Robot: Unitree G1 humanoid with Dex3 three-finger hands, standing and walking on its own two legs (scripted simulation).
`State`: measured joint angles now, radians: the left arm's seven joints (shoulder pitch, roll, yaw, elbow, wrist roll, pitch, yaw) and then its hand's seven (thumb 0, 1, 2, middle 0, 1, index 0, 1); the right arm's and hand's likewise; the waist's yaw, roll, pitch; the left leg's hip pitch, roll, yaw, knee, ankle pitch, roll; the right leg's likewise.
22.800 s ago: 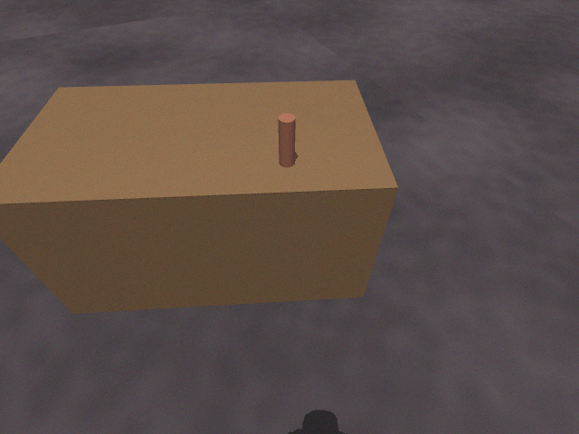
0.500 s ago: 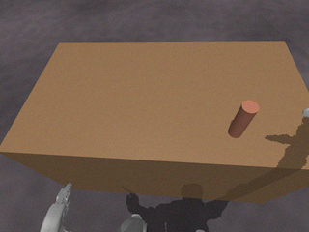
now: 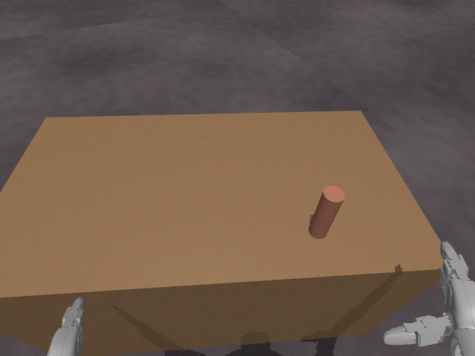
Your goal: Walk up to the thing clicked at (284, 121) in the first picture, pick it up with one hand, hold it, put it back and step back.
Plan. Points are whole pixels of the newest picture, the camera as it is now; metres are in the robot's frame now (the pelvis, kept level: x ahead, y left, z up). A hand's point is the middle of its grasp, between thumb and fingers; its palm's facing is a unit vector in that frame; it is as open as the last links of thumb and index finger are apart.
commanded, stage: sink last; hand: right
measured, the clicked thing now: (325, 214) +0.44 -0.20 -0.07
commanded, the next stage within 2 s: home in 0.50 s
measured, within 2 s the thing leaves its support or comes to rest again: neither
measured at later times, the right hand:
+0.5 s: hand out of the picture +0.13 -0.24 +0.00, palm faces +0.30 +0.89 -0.35, open 17.3 cm
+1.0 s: hand out of the picture +0.12 -0.19 -0.06, palm faces +0.13 +0.97 -0.21, open 17.4 cm
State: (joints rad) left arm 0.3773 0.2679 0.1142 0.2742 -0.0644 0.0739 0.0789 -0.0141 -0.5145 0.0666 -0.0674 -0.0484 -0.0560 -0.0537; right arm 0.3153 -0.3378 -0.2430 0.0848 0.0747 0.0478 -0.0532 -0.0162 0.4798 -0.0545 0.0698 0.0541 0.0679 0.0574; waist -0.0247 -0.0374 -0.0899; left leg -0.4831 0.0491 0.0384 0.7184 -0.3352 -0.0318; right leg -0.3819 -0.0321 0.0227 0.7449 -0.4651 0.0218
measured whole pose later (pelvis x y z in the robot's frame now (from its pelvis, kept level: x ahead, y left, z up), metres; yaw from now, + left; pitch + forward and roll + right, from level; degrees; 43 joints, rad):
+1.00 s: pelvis -0.04 +0.00 -0.01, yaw +0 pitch +4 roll +0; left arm 0.36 0.16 0.00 0.32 -0.02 -0.09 0.08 -0.01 0.40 0.64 -0.17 -0.23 -0.16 -0.23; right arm 0.45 -0.18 -0.04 0.16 0.03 -0.02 -0.04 -0.02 0.53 -0.06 0.06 0.05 0.06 0.06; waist -0.01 -0.01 -0.05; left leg -0.55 0.06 0.03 0.79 -0.30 -0.03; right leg -0.46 -0.02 0.02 0.83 -0.45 0.02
